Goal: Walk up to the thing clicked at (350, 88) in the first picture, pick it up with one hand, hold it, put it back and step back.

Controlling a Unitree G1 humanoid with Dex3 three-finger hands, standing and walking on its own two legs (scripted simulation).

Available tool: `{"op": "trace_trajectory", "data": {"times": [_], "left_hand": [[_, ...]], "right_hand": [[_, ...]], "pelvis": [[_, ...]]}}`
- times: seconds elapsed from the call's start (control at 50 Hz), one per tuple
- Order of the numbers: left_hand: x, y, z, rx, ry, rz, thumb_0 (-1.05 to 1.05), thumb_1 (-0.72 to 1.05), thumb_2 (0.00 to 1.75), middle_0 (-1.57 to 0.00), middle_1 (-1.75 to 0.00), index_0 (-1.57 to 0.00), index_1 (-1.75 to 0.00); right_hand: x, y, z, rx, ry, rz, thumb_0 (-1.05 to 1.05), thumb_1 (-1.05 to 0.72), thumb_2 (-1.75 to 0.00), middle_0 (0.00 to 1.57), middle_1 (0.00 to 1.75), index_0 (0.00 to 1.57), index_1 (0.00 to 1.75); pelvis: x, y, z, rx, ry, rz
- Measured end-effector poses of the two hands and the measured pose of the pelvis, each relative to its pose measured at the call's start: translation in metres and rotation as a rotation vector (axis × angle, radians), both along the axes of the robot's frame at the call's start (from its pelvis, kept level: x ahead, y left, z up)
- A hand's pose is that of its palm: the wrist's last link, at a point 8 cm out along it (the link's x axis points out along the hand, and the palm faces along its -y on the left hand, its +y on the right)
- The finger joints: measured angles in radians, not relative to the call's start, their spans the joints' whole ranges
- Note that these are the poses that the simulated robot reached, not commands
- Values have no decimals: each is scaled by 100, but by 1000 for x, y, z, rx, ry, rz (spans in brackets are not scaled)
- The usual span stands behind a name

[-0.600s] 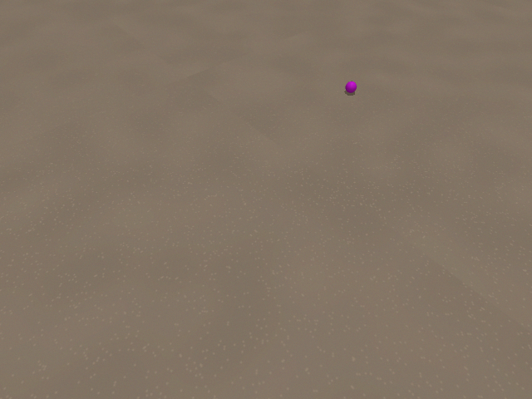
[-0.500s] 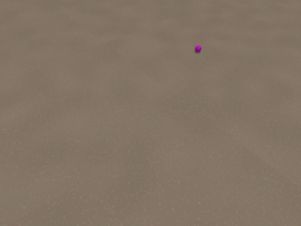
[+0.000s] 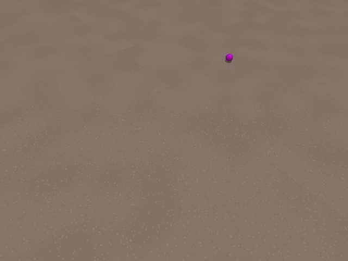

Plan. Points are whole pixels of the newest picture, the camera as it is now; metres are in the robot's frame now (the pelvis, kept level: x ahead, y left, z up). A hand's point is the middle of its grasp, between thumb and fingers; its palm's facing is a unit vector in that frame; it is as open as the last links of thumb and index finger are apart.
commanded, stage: stand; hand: left
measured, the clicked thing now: (229, 57) +2.10 -0.60 -0.75
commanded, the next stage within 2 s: walk up in 0.52 s
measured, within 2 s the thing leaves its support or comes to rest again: neither
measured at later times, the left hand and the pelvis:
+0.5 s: hand out of the picture +0.07 +0.25 -0.16, palm faces -0.02 -0.94 -0.34, open 7.4 cm; pelvis +0.00 +0.00 +0.00, yaw +0 degrees
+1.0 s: hand (125, 192) +0.33 +0.15 -0.12, palm faces -0.28 -0.82 -0.50, open 7.4 cm; pelvis +0.14 -0.10 -0.04, yaw -23 degrees
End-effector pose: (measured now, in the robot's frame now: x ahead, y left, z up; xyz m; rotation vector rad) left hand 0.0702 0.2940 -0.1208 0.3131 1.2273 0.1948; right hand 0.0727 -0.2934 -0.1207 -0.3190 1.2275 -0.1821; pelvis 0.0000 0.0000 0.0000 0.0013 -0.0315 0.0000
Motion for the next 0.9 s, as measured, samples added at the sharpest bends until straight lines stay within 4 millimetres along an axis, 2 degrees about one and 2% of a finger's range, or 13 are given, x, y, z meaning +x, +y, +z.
{"op": "trace_trajectory", "data": {"times": [0.52,0.6,0.66,0.78,0.84,0.9], "left_hand": [[-7,2,1,3,22,6,0,90,90,-20,-30,-20,-30],[0,6,3,-9,52,-65,0,90,90,-20,-30,-20,-30],[27,7,12,22,93,-148,0,90,90,-20,-30,-20,-30],[126,-7,41,88,-42,-268,1,90,90,-20,-30,-20,-30],[180,-27,47,137,-110,-327,1,90,90,-20,-30,-20,-30],[230,-58,45,171,-195,-363,0,90,90,-20,-30,-20,-30]], "right_hand": [[-2,1,-2,3,12,2,1,-90,-90,20,30,21,30],[3,-10,2,34,-99,-43,1,-90,-90,21,30,21,30],[-4,-30,5,22,-185,-119,1,-90,-90,21,30,21,30],[-23,-79,-3,-5,-171,-236,1,-90,-90,21,30,21,30],[-19,-109,-17,-11,-186,-292,1,-90,-90,21,30,21,30],[-6,-142,-39,-20,-187,-331,1,-90,-90,20,30,21,30]], "pelvis": [[1,1,0,1,2,-1],[4,2,-4,23,26,-97],[12,-2,-5,18,39,-156],[49,-30,-11,28,14,-256],[74,-55,-26,46,-5,-307],[101,-82,-45,21,-7,-335]]}}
